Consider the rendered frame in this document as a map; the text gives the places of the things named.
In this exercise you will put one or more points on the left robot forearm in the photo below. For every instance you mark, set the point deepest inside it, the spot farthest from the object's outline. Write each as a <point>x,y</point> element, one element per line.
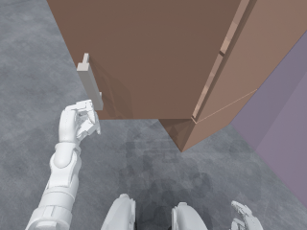
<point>55,207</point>

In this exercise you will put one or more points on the cupboard door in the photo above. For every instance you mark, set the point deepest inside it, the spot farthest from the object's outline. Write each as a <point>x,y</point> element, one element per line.
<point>150,59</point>

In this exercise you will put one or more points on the handle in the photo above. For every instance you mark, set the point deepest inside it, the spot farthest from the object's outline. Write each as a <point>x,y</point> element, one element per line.
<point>86,75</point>

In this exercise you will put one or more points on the robot left hand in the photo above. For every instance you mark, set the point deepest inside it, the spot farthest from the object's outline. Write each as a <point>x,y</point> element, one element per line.
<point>72,127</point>

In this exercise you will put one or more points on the left robot shin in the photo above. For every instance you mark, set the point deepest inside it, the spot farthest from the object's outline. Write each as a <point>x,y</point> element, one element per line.
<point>131,225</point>

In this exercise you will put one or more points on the robot left thigh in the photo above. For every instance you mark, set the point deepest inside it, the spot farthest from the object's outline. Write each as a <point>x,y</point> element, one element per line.
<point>120,215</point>

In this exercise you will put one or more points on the robot right hand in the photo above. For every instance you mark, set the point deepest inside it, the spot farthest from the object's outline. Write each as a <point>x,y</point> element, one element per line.
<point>250,222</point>

